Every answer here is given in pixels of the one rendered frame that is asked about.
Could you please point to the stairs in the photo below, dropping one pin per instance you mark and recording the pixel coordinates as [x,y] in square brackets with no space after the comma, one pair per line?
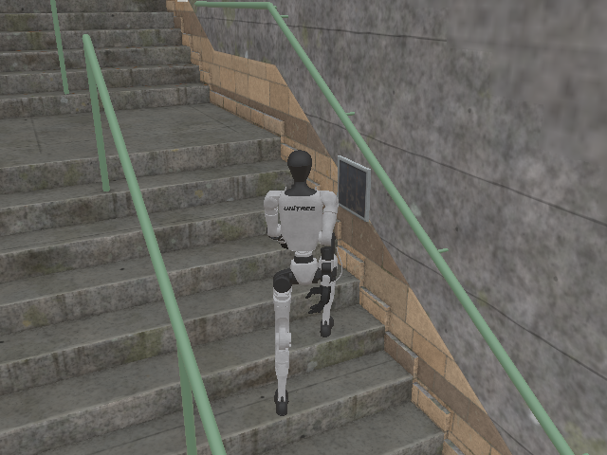
[88,356]
[140,52]

